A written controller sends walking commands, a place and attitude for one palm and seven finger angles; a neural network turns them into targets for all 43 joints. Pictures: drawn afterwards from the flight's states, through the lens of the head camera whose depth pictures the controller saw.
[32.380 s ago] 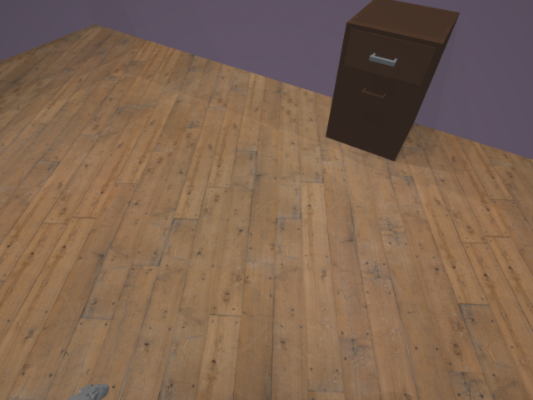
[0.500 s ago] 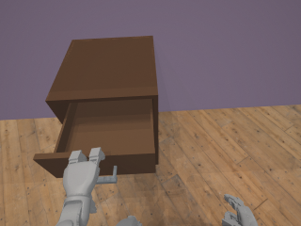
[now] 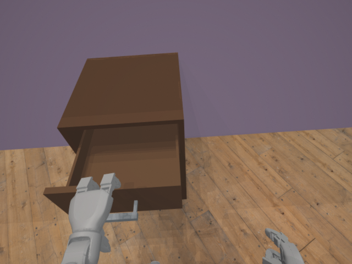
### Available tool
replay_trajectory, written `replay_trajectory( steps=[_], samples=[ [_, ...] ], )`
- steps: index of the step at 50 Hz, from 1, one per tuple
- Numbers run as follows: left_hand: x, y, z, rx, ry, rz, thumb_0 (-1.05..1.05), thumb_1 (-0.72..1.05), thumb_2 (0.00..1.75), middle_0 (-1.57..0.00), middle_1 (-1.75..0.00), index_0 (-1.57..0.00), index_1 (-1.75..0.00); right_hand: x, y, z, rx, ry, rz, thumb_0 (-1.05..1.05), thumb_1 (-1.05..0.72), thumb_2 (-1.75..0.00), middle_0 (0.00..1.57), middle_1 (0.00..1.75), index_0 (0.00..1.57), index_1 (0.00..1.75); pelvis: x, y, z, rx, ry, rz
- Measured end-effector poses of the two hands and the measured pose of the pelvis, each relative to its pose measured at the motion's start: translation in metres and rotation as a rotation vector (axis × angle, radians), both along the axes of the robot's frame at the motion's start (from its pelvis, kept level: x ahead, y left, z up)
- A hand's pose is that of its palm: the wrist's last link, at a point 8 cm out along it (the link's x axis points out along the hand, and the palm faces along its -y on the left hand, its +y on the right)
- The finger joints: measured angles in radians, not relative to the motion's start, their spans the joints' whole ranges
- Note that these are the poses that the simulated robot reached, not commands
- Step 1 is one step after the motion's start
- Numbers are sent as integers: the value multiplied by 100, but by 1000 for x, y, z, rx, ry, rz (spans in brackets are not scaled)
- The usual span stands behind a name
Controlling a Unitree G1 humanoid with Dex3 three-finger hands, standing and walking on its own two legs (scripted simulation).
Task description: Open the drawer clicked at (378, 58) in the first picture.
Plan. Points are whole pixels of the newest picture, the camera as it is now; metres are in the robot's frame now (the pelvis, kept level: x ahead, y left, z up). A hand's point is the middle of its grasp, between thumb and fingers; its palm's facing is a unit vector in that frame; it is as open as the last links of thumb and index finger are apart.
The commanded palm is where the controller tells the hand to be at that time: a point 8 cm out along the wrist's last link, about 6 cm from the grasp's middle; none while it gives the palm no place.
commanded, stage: lift the hand off the handle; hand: left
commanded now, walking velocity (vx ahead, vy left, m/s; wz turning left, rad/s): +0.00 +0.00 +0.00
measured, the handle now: (118, 211) +0.30 +0.21 -0.16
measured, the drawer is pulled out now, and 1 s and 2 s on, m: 0.23 0.23 0.23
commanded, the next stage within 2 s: draw the hand back to the body in 0.16 s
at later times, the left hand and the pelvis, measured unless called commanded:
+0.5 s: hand (91, 204) +0.25 +0.21 +0.01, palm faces +0.05 -0.11 -0.99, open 13.8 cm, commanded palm +0.21 +0.21 +0.07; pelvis +0.01 +0.00 +0.01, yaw +0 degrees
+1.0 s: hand (77, 203) +0.22 +0.20 +0.10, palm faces +0.23 -0.83 -0.50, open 13.7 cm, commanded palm +0.18 +0.25 +0.15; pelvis +0.02 +0.00 +0.04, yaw +1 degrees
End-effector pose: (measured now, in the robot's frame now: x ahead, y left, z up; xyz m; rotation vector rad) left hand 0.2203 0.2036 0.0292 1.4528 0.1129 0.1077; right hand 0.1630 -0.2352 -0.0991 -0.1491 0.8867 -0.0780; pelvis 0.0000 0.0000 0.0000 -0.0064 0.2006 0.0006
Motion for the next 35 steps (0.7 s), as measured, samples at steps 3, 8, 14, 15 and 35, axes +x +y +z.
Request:
replay_trajectory(
  steps=[3,8,14,15,35],
  samples=[
    [2,1,4,3,-5,3,-1,-49,30,-32,-120,-32,-120,3,3,2,7,-6,3,1,-91,-90,20,30,20,30,0,0,2,1,-6,-1],
    [5,3,9,3,0,17,-1,-49,30,-32,-120,-31,-120,7,7,6,20,-18,10,1,-91,-90,20,30,20,30,1,0,4,2,-15,-1],
    [6,-1,5,-8,30,1,-1,-49,30,-32,-120,-31,-120,10,8,9,17,-24,20,1,-91,-90,20,30,20,30,2,0,5,3,-14,0],
    [6,-1,4,-11,31,-3,-1,-49,30,-32,-120,-31,-120,10,8,9,15,-24,20,1,-91,-90,20,30,20,30,2,0,5,2,-14,0],
    [-20,19,63,-16,-9,36,-1,-49,30,-32,-120,-31,-120,34,15,30,45,-98,48,1,-91,-90,20,30,20,30,13,-1,20,8,-84,-7]
  ],
)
